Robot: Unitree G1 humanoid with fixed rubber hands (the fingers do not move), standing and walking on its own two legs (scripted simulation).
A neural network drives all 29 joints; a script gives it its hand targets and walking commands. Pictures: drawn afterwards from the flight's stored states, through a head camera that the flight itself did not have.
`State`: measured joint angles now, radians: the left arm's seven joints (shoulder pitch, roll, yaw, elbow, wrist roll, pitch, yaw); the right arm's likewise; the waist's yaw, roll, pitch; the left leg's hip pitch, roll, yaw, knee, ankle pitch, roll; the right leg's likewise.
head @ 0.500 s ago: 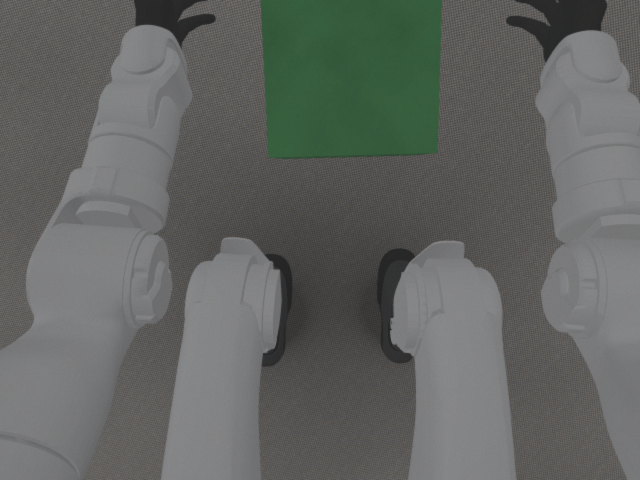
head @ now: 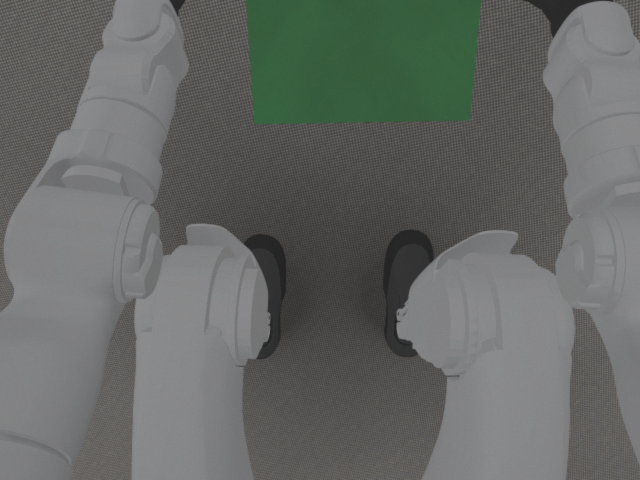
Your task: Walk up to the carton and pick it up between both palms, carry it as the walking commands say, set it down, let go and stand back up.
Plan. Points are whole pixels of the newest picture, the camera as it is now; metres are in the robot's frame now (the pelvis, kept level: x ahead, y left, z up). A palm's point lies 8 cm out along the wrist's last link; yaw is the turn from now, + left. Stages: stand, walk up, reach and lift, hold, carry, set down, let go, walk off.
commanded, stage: reach and lift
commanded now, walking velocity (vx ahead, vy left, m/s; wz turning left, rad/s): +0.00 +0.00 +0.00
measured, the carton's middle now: out of the picture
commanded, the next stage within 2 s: none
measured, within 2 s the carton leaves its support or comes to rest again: leaves its support in 1.42 s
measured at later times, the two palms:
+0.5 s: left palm out of the picture +0.53 +0.14 -0.19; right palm (568, 4) +0.51 -0.21 -0.19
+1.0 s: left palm out of the picture +0.53 +0.13 -0.19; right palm out of the picture +0.52 -0.19 -0.19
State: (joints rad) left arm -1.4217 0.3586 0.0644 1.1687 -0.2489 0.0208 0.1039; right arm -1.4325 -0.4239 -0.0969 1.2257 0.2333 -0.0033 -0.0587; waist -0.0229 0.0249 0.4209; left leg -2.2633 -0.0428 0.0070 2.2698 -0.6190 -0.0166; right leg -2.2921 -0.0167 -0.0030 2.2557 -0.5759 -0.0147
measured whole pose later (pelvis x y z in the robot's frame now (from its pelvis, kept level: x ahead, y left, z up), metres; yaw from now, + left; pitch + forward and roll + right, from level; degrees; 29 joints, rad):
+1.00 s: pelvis -0.01 +0.00 +0.00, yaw +0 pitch +34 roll +0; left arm -1.53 0.29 0.04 1.26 -0.24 0.00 0.14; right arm -1.55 -0.36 -0.05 1.31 0.21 -0.02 -0.08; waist -0.03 0.04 0.45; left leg -2.26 -0.04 0.02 2.24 -0.58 0.00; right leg -2.28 -0.03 0.00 2.23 -0.55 -0.01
